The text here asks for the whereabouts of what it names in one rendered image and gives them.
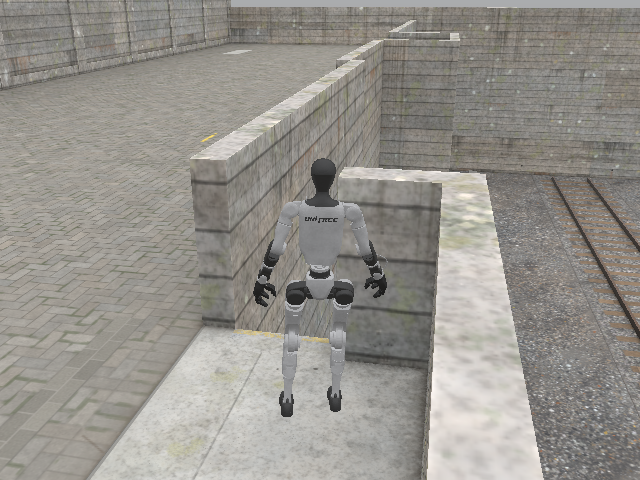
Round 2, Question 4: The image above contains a right robot upper arm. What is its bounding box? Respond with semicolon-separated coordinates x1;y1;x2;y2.
343;202;372;256

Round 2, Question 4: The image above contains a humanoid robot head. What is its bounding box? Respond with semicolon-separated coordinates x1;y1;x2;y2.
305;158;339;207

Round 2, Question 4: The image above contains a robot left forearm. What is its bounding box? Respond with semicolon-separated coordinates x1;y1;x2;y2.
257;239;279;284

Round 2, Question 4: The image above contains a robot right shin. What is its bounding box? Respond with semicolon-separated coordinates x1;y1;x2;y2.
330;331;346;398

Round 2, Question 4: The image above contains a robot right hand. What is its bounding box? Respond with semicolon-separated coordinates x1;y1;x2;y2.
364;274;387;298

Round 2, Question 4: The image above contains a robot right forearm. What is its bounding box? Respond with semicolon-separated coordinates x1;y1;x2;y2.
362;240;384;280

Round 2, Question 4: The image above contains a left robot upper arm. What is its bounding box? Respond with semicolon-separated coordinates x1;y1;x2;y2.
270;201;301;256

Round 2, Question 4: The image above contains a robot left hand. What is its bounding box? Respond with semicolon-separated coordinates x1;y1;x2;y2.
253;281;276;307

